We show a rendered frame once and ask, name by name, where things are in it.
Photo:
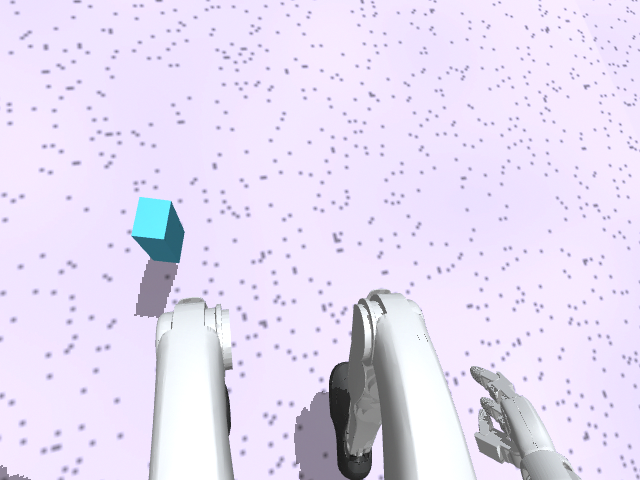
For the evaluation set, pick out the right robot foot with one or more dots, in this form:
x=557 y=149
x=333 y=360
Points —
x=352 y=467

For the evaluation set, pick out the right robot hand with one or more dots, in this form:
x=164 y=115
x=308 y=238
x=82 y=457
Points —
x=517 y=417

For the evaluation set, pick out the carton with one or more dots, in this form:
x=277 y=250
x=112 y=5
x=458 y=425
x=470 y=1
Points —
x=158 y=230

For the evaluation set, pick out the right robot arm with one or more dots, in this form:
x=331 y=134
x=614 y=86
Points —
x=547 y=465

